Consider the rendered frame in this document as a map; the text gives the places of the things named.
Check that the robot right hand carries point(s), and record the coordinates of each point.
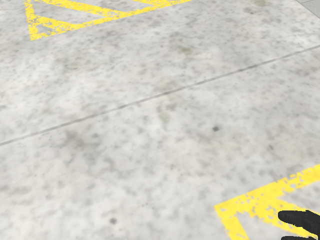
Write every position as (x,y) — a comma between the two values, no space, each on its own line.
(306,219)

